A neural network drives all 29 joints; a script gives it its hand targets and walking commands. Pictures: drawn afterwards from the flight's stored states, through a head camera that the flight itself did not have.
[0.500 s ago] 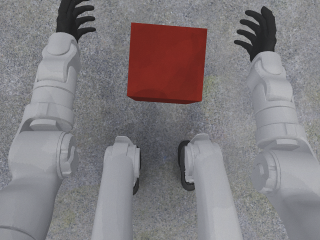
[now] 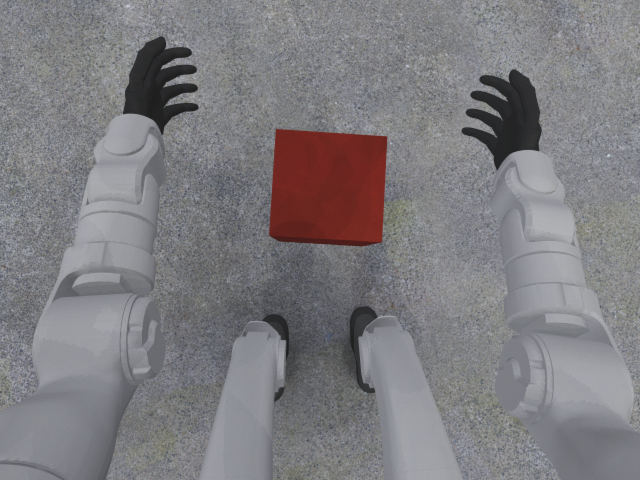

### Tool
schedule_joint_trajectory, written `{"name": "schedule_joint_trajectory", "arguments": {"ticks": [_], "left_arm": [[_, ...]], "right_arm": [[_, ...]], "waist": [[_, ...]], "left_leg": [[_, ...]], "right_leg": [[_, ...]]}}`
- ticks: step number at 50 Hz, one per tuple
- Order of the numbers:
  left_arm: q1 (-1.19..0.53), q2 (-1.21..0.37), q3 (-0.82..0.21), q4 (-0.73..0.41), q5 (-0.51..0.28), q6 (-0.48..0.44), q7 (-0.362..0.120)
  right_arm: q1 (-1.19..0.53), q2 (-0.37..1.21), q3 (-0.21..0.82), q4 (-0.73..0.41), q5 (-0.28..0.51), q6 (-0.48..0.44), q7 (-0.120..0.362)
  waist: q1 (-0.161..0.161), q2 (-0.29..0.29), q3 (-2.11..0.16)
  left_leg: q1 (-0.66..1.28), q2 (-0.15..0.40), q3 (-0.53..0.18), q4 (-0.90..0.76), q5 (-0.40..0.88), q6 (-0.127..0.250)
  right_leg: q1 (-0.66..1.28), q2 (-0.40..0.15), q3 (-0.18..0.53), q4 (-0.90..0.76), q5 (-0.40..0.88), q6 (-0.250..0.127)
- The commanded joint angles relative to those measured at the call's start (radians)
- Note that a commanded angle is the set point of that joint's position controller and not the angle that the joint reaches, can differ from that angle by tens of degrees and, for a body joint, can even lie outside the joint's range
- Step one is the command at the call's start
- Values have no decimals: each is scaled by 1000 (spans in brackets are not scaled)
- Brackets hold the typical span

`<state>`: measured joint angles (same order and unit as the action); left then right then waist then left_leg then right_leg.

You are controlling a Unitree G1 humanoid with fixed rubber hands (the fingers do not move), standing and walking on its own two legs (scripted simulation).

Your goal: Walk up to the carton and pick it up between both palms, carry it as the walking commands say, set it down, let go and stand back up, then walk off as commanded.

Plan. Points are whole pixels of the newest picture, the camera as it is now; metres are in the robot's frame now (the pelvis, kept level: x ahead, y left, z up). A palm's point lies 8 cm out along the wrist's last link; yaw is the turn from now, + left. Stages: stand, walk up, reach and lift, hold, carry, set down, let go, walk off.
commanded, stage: set down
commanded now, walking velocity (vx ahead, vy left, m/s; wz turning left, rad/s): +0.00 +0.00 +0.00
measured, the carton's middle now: (325, 196) +0.48 -0.02 -0.50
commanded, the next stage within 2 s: let go in 0.16 s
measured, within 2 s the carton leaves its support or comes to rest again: neither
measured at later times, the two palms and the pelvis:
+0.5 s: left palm (113, 181) +0.42 +0.20 -0.04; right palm (560, 196) +0.40 -0.23 -0.03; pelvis +0.04 -0.01 +0.08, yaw +1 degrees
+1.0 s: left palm (2, 389) +0.26 +0.22 +0.07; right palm out of the picture +0.25 -0.24 +0.08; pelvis +0.09 -0.01 +0.15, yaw +0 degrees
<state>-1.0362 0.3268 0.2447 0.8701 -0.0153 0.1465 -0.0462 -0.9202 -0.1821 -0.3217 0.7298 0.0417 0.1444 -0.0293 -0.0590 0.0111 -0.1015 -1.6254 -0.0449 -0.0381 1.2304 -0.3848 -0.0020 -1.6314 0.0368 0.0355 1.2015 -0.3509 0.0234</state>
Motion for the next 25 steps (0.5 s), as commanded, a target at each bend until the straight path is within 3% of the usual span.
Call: {"name": "schedule_joint_trajectory", "arguments": {"ticks": [1, 8, 13, 17, 20, 25], "left_arm": [[-202, 102, 21, -112, 12, -28, -6], [-155, 48, 55, -43, 73, -58, -13], [-45, 14, 77, -70, 123, -58, 11], [92, -4, 50, -184, 122, -62, 43], [276, -17, 4, -325, 106, -64, 63], [471, -32, -47, -465, 77, -67, 55]], "right_arm": [[-154, -99, -17, -115, -13, -28, 8], [-110, -60, -41, -50, -70, -62, 19], [-13, -81, -43, -68, -108, -75, 29], [98, -98, -7, -146, -115, -75, 55], [282, -102, 46, -229, -110, -73, 76], [457, -106, 95, -330, -73, -76, 93]], "waist": [[-7, 62, -928], [-7, 48, -773], [-3, 41, -832], [2, 47, -952], [3, 45, -1037], [2, 25, -872]], "left_leg": [[627, -14, 35, -177, 313, -32], [640, -13, 14, -267, 329, -37], [734, -14, 6, -294, 442, -43], [859, -7, 4, -311, 557, -34], [968, -6, -1, -334, 648, -34], [934, -19, 15, -419, 543, -29]], "right_leg": [[561, 27, -68, -149, 324, 31], [574, 15, -71, -240, 321, 27], [659, 19, -73, -272, 408, 24], [754, 18, -65, -275, 499, 18], [883, 20, -45, -295, 589, 7], [1072, 12, -11, -359, 605, -5]]}}
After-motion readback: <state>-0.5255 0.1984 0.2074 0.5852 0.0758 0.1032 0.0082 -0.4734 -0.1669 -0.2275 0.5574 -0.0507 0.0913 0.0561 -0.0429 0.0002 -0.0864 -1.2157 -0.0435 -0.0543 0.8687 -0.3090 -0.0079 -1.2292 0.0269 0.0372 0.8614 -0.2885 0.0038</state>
